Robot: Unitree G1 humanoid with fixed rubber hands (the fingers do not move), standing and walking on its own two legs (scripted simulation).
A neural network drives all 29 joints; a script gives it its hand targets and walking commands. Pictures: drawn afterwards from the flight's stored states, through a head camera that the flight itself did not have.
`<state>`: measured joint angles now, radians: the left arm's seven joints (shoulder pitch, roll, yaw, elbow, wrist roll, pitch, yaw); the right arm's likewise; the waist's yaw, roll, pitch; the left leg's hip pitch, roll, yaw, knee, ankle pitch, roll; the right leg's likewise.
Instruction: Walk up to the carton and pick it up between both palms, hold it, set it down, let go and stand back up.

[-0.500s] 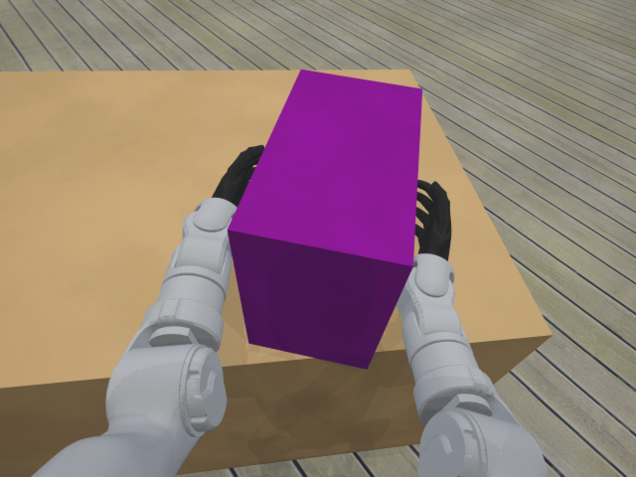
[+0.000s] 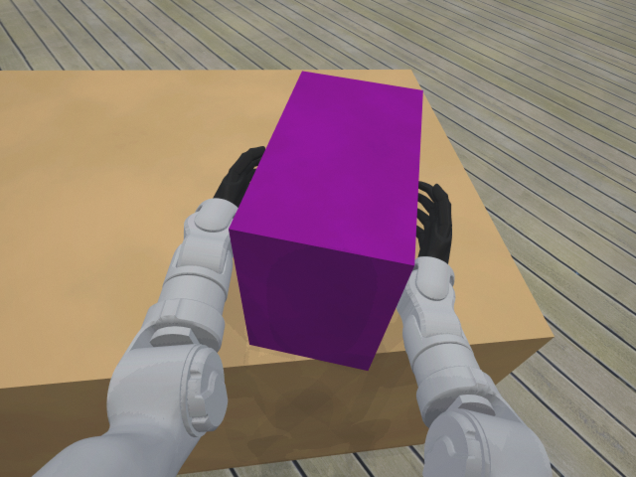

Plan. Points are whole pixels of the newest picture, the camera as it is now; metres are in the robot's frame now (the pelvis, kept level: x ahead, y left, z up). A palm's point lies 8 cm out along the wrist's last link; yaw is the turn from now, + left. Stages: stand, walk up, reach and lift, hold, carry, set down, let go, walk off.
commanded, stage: reach and lift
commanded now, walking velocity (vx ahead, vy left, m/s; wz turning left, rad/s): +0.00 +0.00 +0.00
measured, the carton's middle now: (334, 219) +0.42 -0.07 +0.08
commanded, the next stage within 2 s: none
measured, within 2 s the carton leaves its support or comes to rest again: leaves its support in 0.60 s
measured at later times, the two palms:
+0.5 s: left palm (232, 201) +0.45 +0.06 +0.11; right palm (432, 250) +0.35 -0.18 +0.09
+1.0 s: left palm (259, 188) +0.40 +0.03 +0.17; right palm (467, 271) +0.30 -0.20 +0.10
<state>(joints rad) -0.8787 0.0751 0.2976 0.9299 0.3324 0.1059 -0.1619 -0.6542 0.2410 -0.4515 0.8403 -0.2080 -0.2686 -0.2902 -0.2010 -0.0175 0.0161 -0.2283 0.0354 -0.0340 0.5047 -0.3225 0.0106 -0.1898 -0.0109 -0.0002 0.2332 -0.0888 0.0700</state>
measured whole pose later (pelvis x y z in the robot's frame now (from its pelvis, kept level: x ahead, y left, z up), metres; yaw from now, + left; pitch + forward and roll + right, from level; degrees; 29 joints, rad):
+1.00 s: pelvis -0.03 -0.01 +0.00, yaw +0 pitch +0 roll -3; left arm -0.92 -0.03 0.30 0.98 0.38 -0.15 -0.07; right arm -0.66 0.14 -0.54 1.14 -0.24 -0.69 -0.31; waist -0.16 -0.02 -0.01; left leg -0.22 0.03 -0.04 0.49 -0.27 0.01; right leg -0.19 -0.01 0.00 0.23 -0.05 0.06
